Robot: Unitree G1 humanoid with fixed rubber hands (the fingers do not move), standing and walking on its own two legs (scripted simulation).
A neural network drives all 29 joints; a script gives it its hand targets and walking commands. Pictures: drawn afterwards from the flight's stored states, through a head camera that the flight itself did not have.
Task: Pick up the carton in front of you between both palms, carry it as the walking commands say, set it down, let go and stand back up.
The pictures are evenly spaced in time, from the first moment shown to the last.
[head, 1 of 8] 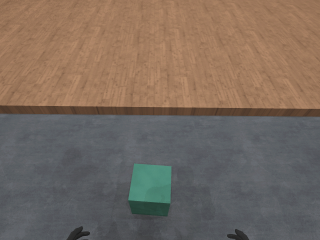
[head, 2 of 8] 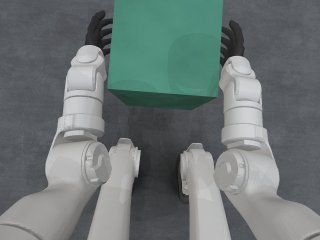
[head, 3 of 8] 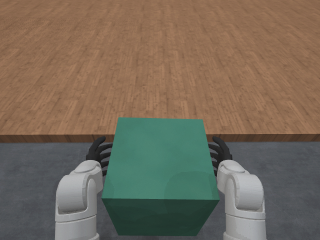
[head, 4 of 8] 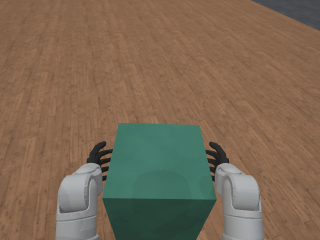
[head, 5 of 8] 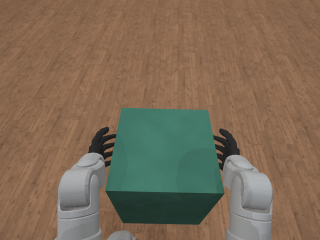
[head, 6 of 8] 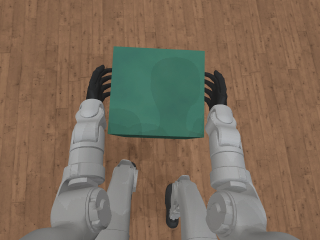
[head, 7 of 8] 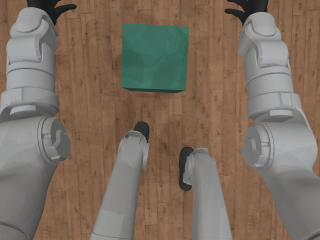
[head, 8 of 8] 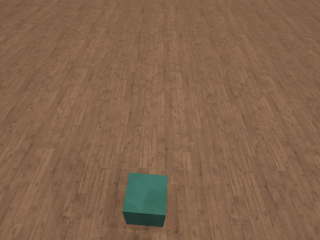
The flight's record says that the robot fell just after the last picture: no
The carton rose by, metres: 0.87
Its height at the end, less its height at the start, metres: +0.10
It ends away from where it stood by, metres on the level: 4.70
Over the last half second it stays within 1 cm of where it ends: yes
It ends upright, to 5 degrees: yes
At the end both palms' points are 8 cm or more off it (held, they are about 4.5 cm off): yes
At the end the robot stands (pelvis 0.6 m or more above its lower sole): yes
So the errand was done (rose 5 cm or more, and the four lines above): yes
